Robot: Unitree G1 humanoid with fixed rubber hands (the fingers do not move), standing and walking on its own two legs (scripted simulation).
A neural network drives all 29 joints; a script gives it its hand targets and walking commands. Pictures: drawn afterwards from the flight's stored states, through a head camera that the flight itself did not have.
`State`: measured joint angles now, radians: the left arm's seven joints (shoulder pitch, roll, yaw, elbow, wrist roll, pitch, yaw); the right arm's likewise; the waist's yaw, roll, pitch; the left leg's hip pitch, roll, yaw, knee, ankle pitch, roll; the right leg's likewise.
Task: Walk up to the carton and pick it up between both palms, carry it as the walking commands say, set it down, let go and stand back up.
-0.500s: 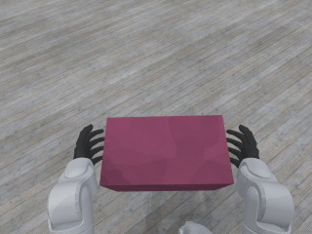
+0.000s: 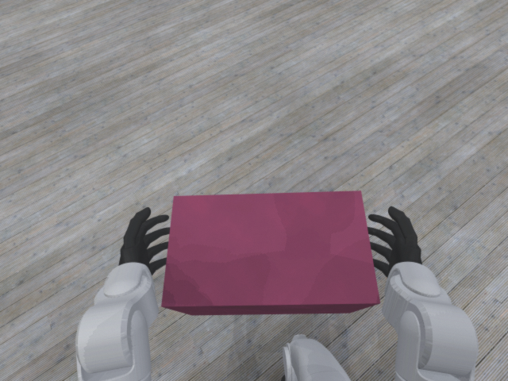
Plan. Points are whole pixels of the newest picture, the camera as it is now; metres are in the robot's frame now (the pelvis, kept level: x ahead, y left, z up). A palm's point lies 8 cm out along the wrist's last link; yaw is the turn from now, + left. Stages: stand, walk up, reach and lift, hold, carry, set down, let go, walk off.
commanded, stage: carry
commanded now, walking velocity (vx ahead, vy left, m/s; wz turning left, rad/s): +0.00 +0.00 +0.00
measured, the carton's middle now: (268, 259) +0.30 -0.02 +0.00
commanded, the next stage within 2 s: none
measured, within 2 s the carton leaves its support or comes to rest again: neither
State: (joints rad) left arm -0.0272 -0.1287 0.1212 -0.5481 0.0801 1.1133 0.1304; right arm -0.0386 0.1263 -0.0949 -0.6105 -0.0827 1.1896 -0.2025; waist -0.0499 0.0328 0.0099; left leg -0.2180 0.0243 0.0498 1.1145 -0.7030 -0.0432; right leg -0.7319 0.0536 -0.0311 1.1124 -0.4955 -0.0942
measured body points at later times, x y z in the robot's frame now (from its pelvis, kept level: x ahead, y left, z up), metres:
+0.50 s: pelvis +0.45 -0.07 +0.01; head +0.52 -0.12 +0.45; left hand +0.74 +0.08 +0.09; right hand +0.70 -0.27 +0.06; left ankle +0.27 +0.00 -0.64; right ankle +0.44 -0.17 -0.58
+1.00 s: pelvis +0.92 -0.12 +0.03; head +0.97 -0.15 +0.47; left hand +1.20 +0.04 +0.08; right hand +1.18 -0.31 +0.05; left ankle +0.81 -0.08 -0.65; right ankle +0.76 -0.19 -0.52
